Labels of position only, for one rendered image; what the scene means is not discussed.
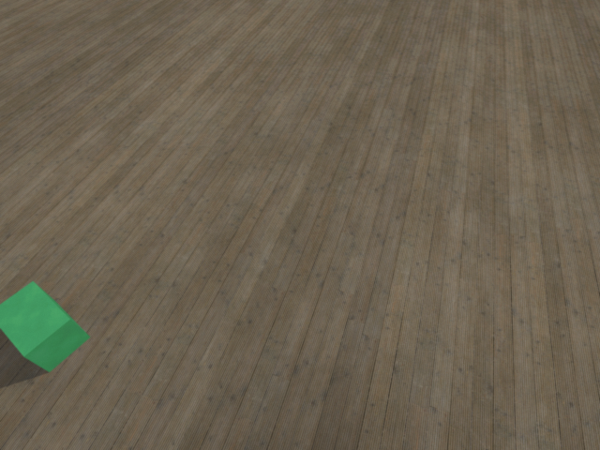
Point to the carton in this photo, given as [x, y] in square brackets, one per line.
[39, 328]

